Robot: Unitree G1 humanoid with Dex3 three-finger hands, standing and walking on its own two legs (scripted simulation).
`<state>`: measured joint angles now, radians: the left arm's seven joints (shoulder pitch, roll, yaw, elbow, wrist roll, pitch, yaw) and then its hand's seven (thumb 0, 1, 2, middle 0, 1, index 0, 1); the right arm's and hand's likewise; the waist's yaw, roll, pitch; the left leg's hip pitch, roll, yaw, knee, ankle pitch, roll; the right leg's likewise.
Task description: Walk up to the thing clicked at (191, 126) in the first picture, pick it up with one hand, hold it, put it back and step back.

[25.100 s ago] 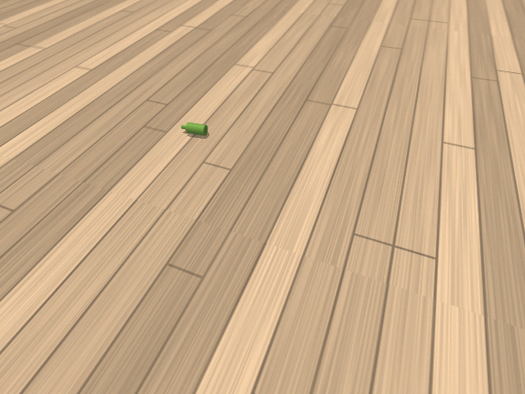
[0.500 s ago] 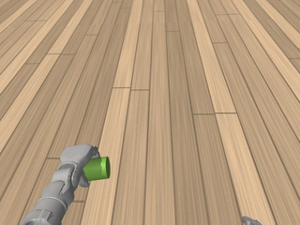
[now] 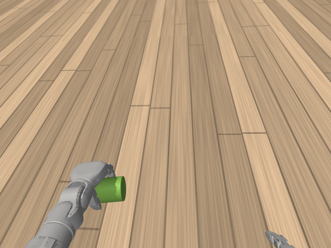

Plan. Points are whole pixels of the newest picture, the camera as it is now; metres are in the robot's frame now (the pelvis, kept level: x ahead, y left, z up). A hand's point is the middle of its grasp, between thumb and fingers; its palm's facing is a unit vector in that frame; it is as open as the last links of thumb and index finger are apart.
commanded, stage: hold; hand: left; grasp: from above
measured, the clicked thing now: (94, 190) +0.31 +0.23 -0.07
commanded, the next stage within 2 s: crouch in 1.30 s
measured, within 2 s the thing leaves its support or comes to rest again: neither
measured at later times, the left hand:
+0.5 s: hand (95, 190) +0.29 +0.21 -0.02, palm faces -0.44 -0.06 -0.90, open 9.5 cm
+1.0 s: hand (94, 187) +0.29 +0.21 -0.01, palm faces -0.44 -0.06 -0.90, open 9.5 cm
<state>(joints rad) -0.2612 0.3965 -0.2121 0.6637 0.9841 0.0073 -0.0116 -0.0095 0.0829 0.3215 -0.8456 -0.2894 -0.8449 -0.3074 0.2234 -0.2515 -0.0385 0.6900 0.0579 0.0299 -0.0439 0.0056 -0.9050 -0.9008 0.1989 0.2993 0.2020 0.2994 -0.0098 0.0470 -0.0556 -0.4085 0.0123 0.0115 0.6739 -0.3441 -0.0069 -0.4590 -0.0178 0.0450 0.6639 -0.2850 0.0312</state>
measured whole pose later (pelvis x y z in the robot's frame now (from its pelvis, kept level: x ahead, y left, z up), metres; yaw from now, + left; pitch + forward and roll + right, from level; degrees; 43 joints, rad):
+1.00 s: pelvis +0.00 -0.01 +0.01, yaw +0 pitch +1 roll +1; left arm -0.21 0.41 -0.21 0.54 0.97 0.00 -0.08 -0.01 0.07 0.32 -0.87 -0.26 -0.87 -0.28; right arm 0.18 -0.25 -0.03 0.67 0.08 0.05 -0.06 0.01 -0.91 -0.90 0.20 0.30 0.20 0.30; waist 0.01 0.06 -0.01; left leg -0.25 0.01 0.01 0.51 -0.28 -0.02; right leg -0.32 -0.02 0.04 0.53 -0.23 0.02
